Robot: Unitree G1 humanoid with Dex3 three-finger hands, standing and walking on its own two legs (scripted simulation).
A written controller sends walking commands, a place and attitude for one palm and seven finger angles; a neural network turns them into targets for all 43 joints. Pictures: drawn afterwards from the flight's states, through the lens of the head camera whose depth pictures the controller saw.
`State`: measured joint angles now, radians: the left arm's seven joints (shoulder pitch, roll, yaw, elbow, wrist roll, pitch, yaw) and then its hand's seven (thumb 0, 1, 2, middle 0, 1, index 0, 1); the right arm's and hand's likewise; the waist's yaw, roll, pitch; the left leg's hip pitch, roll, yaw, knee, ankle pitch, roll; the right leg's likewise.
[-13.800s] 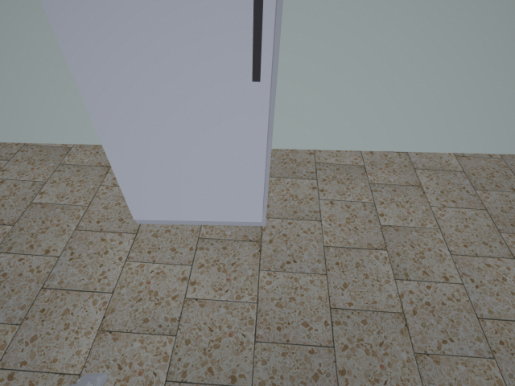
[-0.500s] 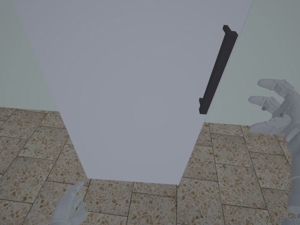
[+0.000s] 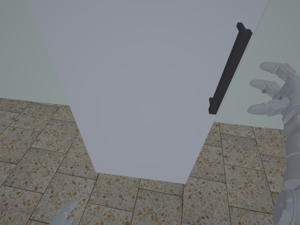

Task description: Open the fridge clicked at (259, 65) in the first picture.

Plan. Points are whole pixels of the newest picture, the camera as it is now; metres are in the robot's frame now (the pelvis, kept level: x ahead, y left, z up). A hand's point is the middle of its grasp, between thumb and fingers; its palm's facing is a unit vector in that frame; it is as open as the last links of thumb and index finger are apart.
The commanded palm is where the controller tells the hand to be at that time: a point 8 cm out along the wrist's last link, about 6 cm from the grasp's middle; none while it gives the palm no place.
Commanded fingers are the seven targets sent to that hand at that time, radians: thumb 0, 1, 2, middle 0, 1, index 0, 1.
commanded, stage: move the hooked fingers beside the handle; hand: right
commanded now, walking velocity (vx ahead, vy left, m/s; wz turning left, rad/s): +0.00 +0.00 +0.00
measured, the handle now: (224, 74) +0.50 -0.16 +0.18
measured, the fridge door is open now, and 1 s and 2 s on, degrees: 0 0 0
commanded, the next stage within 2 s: none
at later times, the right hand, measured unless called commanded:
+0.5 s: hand (257, 92) +0.43 -0.24 +0.18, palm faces +0.06 +1.00 +0.00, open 14.0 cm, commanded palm +0.41 -0.28 +0.19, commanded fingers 0.00 0.50 -0.30 0.30 1.20 0.30 1.20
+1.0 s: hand (256, 85) +0.45 -0.23 +0.19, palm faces +0.05 +1.00 +0.02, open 14.0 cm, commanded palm +0.42 -0.28 +0.19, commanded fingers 0.00 0.50 -0.30 0.30 1.20 0.30 1.20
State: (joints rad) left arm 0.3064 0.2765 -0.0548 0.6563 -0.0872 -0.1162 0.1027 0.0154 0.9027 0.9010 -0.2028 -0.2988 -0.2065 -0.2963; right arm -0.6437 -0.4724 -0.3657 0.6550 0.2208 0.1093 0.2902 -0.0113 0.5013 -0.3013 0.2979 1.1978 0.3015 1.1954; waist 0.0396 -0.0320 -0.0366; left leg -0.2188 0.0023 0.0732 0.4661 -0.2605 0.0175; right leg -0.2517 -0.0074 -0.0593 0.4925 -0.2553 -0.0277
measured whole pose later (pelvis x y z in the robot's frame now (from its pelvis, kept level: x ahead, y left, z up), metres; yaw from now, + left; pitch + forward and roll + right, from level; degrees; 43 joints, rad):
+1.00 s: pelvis +0.01 +0.00 +0.00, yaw +0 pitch +3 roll +1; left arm 0.33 0.28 -0.05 0.65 -0.08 -0.07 0.09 0.01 0.90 0.90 -0.20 -0.30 -0.21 -0.30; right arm -0.78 -0.49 -0.35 0.85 0.18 0.02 0.28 -0.01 0.50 -0.30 0.30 1.20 0.30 1.20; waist 0.05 -0.01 -0.04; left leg -0.26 0.00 0.07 0.47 -0.27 0.01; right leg -0.30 -0.01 -0.06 0.51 -0.27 -0.03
